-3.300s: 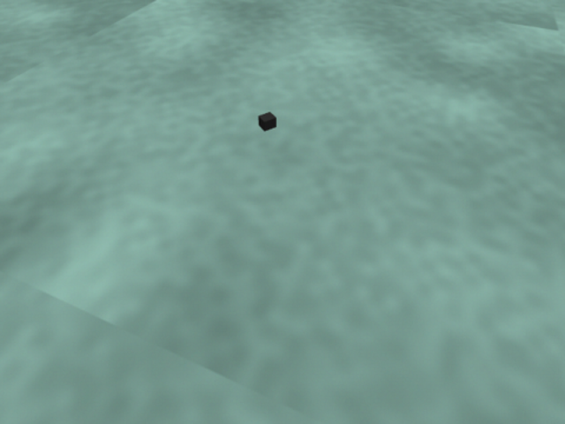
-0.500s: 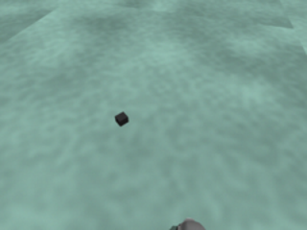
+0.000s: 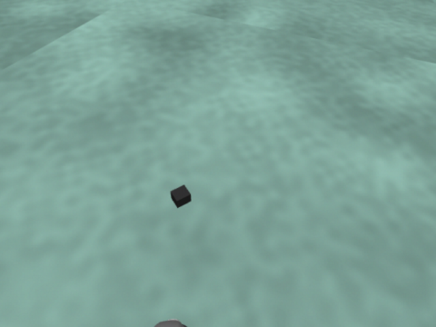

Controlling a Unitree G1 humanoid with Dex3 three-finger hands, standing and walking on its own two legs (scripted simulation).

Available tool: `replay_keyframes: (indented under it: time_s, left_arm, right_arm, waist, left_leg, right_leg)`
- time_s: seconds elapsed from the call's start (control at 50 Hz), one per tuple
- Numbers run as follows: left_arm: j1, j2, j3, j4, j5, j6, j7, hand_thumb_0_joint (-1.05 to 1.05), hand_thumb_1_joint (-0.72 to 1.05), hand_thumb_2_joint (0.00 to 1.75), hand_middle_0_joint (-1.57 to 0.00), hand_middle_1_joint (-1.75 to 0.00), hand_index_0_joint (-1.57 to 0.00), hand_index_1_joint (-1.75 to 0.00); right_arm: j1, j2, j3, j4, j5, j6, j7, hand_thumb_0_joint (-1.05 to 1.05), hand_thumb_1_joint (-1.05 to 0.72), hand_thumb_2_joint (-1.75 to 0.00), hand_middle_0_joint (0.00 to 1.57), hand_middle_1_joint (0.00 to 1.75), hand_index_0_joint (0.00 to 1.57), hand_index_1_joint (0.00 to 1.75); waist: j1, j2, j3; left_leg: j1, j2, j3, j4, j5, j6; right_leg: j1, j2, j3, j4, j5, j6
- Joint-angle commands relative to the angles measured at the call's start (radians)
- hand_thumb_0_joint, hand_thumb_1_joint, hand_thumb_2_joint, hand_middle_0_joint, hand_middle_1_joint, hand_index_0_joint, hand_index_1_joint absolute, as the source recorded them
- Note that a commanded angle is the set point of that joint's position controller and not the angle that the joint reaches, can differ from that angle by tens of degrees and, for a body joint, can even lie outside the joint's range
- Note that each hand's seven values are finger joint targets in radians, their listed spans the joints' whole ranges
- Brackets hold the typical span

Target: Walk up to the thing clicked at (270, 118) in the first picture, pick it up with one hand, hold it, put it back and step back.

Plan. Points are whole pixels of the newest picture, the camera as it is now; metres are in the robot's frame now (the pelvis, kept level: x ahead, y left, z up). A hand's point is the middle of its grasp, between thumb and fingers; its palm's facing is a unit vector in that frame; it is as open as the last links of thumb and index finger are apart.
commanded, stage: walk up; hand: left
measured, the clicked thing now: (180, 196) +0.83 +0.22 -0.72
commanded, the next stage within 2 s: none
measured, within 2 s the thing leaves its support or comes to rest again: neither
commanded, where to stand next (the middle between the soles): +0.47 -0.02 m, yaw +0 degrees
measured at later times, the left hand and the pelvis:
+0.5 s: hand (116, 260) +0.26 +0.24 -0.12, palm faces -0.04 -0.91 -0.42, open 7.4 cm; pelvis +0.18 -0.04 +0.00, yaw -1 degrees
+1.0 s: hand (123, 222) +0.37 +0.26 -0.15, palm faces -0.05 -0.94 -0.34, open 7.4 cm; pelvis +0.33 -0.01 +0.01, yaw +0 degrees
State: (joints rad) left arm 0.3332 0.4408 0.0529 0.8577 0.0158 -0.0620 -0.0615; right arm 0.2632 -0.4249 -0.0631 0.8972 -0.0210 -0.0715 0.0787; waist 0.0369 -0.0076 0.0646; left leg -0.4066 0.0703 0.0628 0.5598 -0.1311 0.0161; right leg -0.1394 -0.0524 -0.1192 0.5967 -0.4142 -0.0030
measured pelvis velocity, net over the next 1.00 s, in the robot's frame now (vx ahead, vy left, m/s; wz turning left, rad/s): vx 0.33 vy -0.01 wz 0.01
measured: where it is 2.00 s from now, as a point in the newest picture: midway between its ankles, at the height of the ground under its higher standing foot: (224, 276)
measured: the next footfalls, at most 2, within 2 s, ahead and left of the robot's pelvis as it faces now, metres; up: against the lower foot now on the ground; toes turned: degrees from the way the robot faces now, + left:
right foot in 0.42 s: +0.29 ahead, -0.17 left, +0.00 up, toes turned -6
left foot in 0.84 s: +0.47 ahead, +0.10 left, +0.00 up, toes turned +2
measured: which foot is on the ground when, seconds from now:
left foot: down 0.00-0.44, up 0.46-0.82, down 0.84-1.00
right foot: down 0.00-0.00, up 0.02-0.40, down 0.42-0.86, up 0.88-1.00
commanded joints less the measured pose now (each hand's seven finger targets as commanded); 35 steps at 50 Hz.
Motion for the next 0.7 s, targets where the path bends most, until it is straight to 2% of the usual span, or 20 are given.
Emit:
replay_keyframes:
  time_s: [0.0, 0.02, 0.04, 0.08, 0.12, 0.2, 0.26, 0.32, 0.36, 0.38, 0.4, 0.42, 0.44, 0.46, 0.5, 0.52, 0.54, 0.58, 0.62, 0.68]
  left_arm:
    - [-0.002, 0.158, 0.041, -0.093, -0.019, -0.018, 0.026, 0.0, 0.9, 0.9, -0.2, -0.3, -0.2, -0.3]
    - [-0.035, 0.235, 0.049, -0.076, -0.007, -0.012, 0.038, 0.0, 0.9, 0.9, -0.2, -0.3, -0.2, -0.3]
    - [-0.039, 0.23, 0.045, -0.062, -0.013, -0.01, 0.036, 0.0, 0.9, 0.9, -0.2, -0.3, -0.2, -0.3]
    - [0.014, 0.215, 0.046, -0.019, -0.019, -0.005, 0.028, 0.0, 0.9, 0.9, -0.2, -0.3, -0.2, -0.3]
    - [0.057, 0.196, 0.047, 0.003, -0.015, 0.001, 0.012, 0.0, 0.9, 0.9, -0.2, -0.3, -0.2, -0.3]
    - [-0.034, 0.179, 0.055, -0.02, 0.001, 0.006, -0.012, 0.0, 0.9, 0.9, -0.2, -0.3, -0.2, -0.3]
    - [-0.085, 0.168, 0.058, -0.027, 0.001, 0.001, -0.019, 0.0, 0.9, 0.9, -0.2, -0.3, -0.2, -0.3]
    - [-0.086, 0.169, 0.062, -0.016, -0.001, -0.009, -0.018, 0.0, 0.9, 0.9, -0.2, -0.3, -0.2, -0.3]
    - [-0.009, 0.174, 0.07, 0.01, 0.004, -0.019, -0.01, 0.0, 0.9, 0.9, -0.2, -0.3, -0.2, -0.3]
    - [0.055, 0.198, 0.082, 0.031, 0.004, -0.028, 0.001, 0.0, 0.9, 0.9, -0.2, -0.3, -0.2, -0.3]
    - [0.131, 0.254, 0.101, 0.038, 0.01, -0.041, 0.015, 0.0, 0.9, 0.9, -0.2, -0.3, -0.2, -0.3]
    - [0.147, 0.329, 0.112, 0.012, 0.006, -0.052, 0.029, 0.0, 0.9, 0.9, -0.2, -0.3, -0.2, -0.3]
    - [0.125, 0.348, 0.107, 0.007, -0.007, -0.046, 0.03, 0.0, 0.9, 0.9, -0.2, -0.3, -0.2, -0.3]
    - [0.076, 0.318, 0.102, -0.01, -0.022, -0.043, 0.033, 0.0, 0.9, 0.9, -0.2, -0.3, -0.2, -0.3]
    - [0.005, 0.262, 0.082, -0.028, -0.022, -0.04, 0.04, 0.0, 0.9, 0.9, -0.2, -0.3, -0.2, -0.3]
    - [-0.009, 0.25, 0.078, -0.033, -0.022, -0.04, 0.04, 0.0, 0.9, 0.9, -0.2, -0.3, -0.2, -0.3]
    - [-0.017, 0.242, 0.075, -0.043, -0.018, -0.042, 0.039, 0.0, 0.9, 0.9, -0.2, -0.3, -0.2, -0.3]
    - [-0.013, 0.237, 0.077, -0.058, -0.011, -0.044, 0.038, 0.0, 0.9, 0.9, -0.2, -0.3, -0.2, -0.3]
    - [0.005, 0.245, 0.078, -0.065, -0.007, -0.045, 0.036, 0.0, 0.9, 0.9, -0.2, -0.3, -0.2, -0.3]
    - [0.015, 0.251, 0.078, -0.075, -0.008, -0.045, 0.034, 0.0, 0.9, 0.9, -0.2, -0.3, -0.2, -0.3]
  right_arm:
    - [0.227, -0.373, -0.115, -0.051, 0.001, -0.043, -0.046, 0.0, -0.9, -0.9, 0.2, 0.3, 0.2, 0.3]
    - [0.185, -0.358, -0.115, -0.059, 0.026, -0.037, -0.045, 0.0, -0.9, -0.9, 0.2, 0.3, 0.2, 0.3]
    - [0.135, -0.315, -0.095, -0.071, 0.025, -0.035, -0.05, 0.0, -0.9, -0.9, 0.2, 0.3, 0.2, 0.3]
    - [0.075, -0.269, -0.074, -0.088, 0.027, -0.037, -0.055, 0.0, -0.9, -0.9, 0.2, 0.3, 0.2, 0.3]
    - [0.037, -0.261, -0.066, -0.094, 0.022, -0.039, -0.051, 0.0, -0.9, -0.9, 0.2, 0.3, 0.2, 0.3]
    - [0.046, -0.286, -0.074, -0.108, 0.013, -0.04, -0.044, 0.0, -0.9, -0.9, 0.2, 0.3, 0.2, 0.3]
    - [0.057, -0.284, -0.076, -0.11, 0.015, -0.038, -0.041, 0.0, -0.9, -0.9, 0.2, 0.3, 0.2, 0.3]
    - [0.024, -0.28, -0.072, -0.124, 0.016, -0.031, -0.038, 0.0, -0.9, -0.9, 0.2, 0.3, 0.2, 0.3]
    - [-0.011, -0.269, -0.066, -0.133, 0.016, -0.021, -0.039, 0.0, -0.9, -0.9, 0.2, 0.3, 0.2, 0.3]
    - [0.022, -0.22, -0.049, -0.132, 0.011, -0.017, -0.041, 0.0, -0.9, -0.9, 0.2, 0.3, 0.2, 0.3]
    - [0.064, -0.157, -0.024, -0.137, 0.013, -0.018, -0.042, 0.0, -0.9, -0.9, 0.2, 0.3, 0.2, 0.3]
    - [0.086, -0.098, -0.001, -0.156, 0.018, -0.016, -0.043, 0.0, -0.9, -0.9, 0.2, 0.3, 0.2, 0.3]
    - [0.033, -0.208, -0.033, -0.135, 0.014, -0.004, -0.058, 0.0, -0.9, -0.9, 0.2, 0.3, 0.2, 0.3]
    - [0.037, -0.23, -0.038, -0.116, 0.022, -0.001, -0.061, 0.0, -0.9, -0.9, 0.2, 0.3, 0.2, 0.3]
    - [0.062, -0.218, -0.037, -0.082, 0.034, -0.001, -0.053, 0.0, -0.9, -0.9, 0.2, 0.3, 0.2, 0.3]
    - [0.092, -0.212, -0.039, -0.066, 0.03, 0.002, -0.048, 0.0, -0.9, -0.9, 0.2, 0.3, 0.2, 0.3]
    - [0.111, -0.206, -0.04, -0.054, 0.023, 0.005, -0.041, 0.0, -0.9, -0.9, 0.2, 0.3, 0.2, 0.3]
    - [0.079, -0.19, -0.042, -0.061, 0.013, 0.012, -0.028, 0.0, -0.9, -0.9, 0.2, 0.3, 0.2, 0.3]
    - [0.021, -0.181, -0.045, -0.082, 0.005, 0.014, -0.019, 0.0, -0.9, -0.9, 0.2, 0.3, 0.2, 0.3]
    - [-0.026, -0.168, -0.046, -0.098, 0.001, 0.008, -0.013, 0.0, -0.9, -0.9, 0.2, 0.3, 0.2, 0.3]
  waist:
    - [-0.141, 0.289, -0.149]
    - [-0.126, 0.141, -0.107]
    - [-0.099, 0.079, -0.058]
    - [-0.06, 0.113, -0.019]
    - [-0.04, 0.17, -0.021]
    - [-0.06, 0.188, 0.024]
    - [-0.071, 0.169, 0.012]
    - [-0.052, 0.145, 0.016]
    - [0.005, 0.101, -0.022]
    - [0.031, 0.007, -0.072]
    - [0.066, -0.191, -0.113]
    - [0.058, -0.34, -0.108]
    - [0.069, -0.201, -0.068]
    - [0.041, -0.114, -0.027]
    - [-0.003, -0.134, -0.01]
    - [-0.017, -0.158, -0.014]
    - [-0.023, -0.166, -0.023]
    - [-0.011, -0.164, -0.019]
    - [0.008, -0.155, -0.001]
    - [0.015, -0.143, -0.001]
  left_leg:
    - [0.544, 0.365, -0.728, -0.339, -0.456, 0.218]
    - [0.461, 0.379, -0.701, -0.315, -0.426, 0.258]
    - [0.398, 0.324, -0.548, -0.303, -0.339, 0.239]
    - [0.282, 0.254, -0.343, -0.305, -0.236, 0.186]
    - [0.205, 0.211, -0.224, -0.318, -0.207, 0.187]
    - [0.152, 0.215, -0.194, -0.359, -0.328, 0.216]
    - [0.175, 0.196, -0.165, -0.339, -0.329, 0.194]
    - [0.116, 0.191, -0.14, -0.293, -0.319, 0.181]
    - [0.072, 0.173, -0.106, -0.159, -0.284, 0.152]
    - [0.032, 0.126, -0.064, -0.001, -0.219, 0.125]
    - [-0.065, 0.034, 0.025, 0.295, -0.171, 0.085]
    - [-0.273, -0.086, 0.009, 0.528, -0.388, 0.025]
    - [-0.297, -0.062, -0.091, 0.593, -0.398, 0.021]
    - [-0.294, -0.023, -0.152, 0.604, -0.333, 0.02]
    - [-0.239, 0.013, -0.142, 0.528, -0.267, 0.019]
    - [-0.182, 0.016, -0.129, 0.476, -0.233, 0.011]
    - [-0.151, 0.014, -0.107, 0.442, -0.216, 0.005]
    - [-0.14, 0.014, -0.074, 0.348, -0.197, -0.01]
    - [-0.133, 0.022, -0.06, 0.264, -0.169, -0.014]
    - [-0.11, 0.023, -0.044, 0.153, -0.1, -0.013]
  right_leg:
    - [-0.573, 0.087, 0.069, 0.523, -0.127, -0.05]
    - [-0.572, 0.011, 0.18, 0.591, -0.114, -0.054]
    - [-0.568, -0.01, 0.211, 0.6, -0.042, -0.052]
    - [-0.496, -0.057, 0.203, 0.499, 0.038, -0.042]
    - [-0.414, -0.066, 0.154, 0.409, 0.087, -0.015]
    - [-0.384, -0.076, 0.118, 0.239, 0.131, 0.006]
    - [-0.352, -0.061, 0.091, 0.114, 0.206, -0.001]
    - [-0.241, -0.036, 0.065, 0.044, 0.222, -0.008]
    - [-0.074, -0.003, 0.038, -0.024, 0.23, -0.018]
    - [0.055, 0.013, 0.061, -0.056, 0.167, -0.027]
    - [0.176, -0.093, 0.245, -0.198, -0.013, -0.067]
    - [0.241, -0.329, 0.673, -0.347, -0.074, -0.145]
    - [0.167, -0.389, 0.765, -0.36, -0.032, -0.233]
    - [0.117, -0.36, 0.648, -0.34, 0.044, -0.238]
    - [0.05, -0.268, 0.44, -0.325, 0.154, -0.213]
    - [0.006, -0.241, 0.366, -0.325, 0.196, -0.199]
    - [-0.015, -0.222, 0.311, -0.316, 0.236, -0.208]
    - [-0.032, -0.215, 0.259, -0.321, 0.215, -0.223]
    - [-0.055, -0.218, 0.254, -0.341, 0.116, -0.229]
    - [-0.036, -0.22, 0.237, -0.324, 0.11, -0.22]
